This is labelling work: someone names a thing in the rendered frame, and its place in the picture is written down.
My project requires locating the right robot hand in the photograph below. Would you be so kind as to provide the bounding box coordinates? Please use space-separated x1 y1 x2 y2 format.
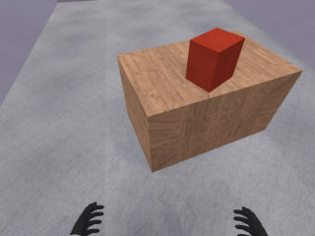
233 206 268 236

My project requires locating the carton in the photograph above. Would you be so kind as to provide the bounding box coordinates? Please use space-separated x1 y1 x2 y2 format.
185 28 245 92

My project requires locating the left robot hand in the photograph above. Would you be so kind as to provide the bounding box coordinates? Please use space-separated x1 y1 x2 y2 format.
70 202 104 236

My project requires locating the pedestal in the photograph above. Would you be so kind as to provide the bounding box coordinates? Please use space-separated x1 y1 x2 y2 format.
116 30 303 173

